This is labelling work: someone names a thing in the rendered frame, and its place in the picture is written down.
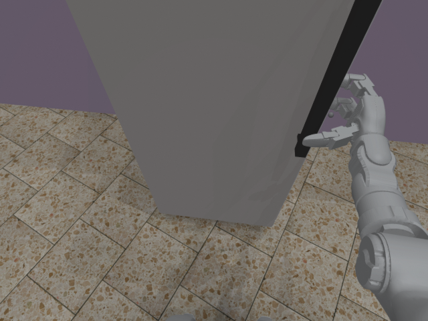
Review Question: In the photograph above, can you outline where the robot right upper arm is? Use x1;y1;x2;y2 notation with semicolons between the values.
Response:
355;232;428;321

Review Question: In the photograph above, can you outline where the handle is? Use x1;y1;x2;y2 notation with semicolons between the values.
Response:
295;0;382;158

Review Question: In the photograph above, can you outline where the right robot hand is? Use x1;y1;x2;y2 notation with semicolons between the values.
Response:
302;74;386;150

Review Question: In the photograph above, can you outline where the robot left shin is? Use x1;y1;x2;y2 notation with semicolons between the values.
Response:
183;313;196;320

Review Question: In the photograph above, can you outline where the fridge door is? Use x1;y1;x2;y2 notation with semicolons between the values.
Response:
66;0;355;227

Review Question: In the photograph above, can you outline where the right robot forearm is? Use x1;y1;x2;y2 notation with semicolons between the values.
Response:
348;134;428;241

